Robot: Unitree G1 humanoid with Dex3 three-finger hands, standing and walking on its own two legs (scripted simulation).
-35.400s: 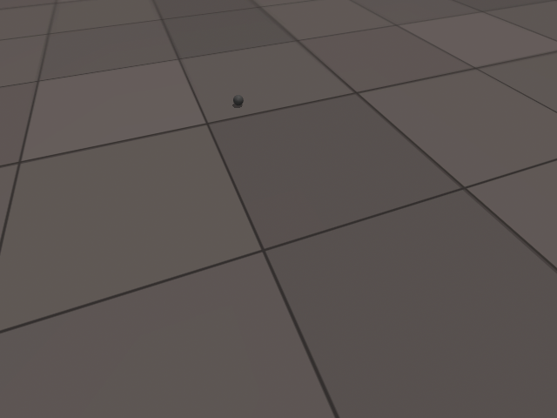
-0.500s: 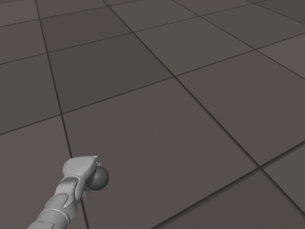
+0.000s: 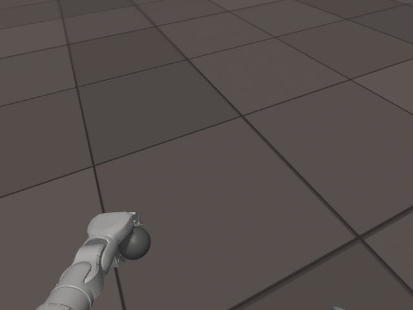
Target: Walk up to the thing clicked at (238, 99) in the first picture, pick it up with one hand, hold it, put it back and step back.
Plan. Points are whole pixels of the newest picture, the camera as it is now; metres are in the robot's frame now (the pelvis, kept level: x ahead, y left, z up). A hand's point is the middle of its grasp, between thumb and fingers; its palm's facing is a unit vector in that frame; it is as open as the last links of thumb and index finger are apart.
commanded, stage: hold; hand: left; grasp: from above
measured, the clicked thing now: (134, 242) +0.32 +0.19 -0.07
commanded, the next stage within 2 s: crouch in 1.28 s
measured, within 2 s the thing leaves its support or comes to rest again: neither
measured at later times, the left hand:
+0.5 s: hand (118, 252) +0.28 +0.21 -0.03, palm faces -0.43 -0.06 -0.90, open 9.4 cm
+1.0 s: hand (120, 246) +0.29 +0.21 -0.03, palm faces -0.46 -0.05 -0.89, open 9.4 cm
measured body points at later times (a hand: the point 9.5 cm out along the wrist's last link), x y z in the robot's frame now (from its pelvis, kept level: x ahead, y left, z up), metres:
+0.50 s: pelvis -0.01 -0.01 +0.01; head +0.00 -0.03 +0.46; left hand +0.30 +0.21 +0.02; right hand +0.13 -0.26 -0.11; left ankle +0.01 +0.11 -0.72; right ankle +0.01 -0.13 -0.72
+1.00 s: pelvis +0.01 -0.01 +0.01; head +0.02 -0.03 +0.46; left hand +0.31 +0.21 +0.02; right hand +0.15 -0.26 -0.10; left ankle +0.01 +0.11 -0.72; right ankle +0.01 -0.13 -0.72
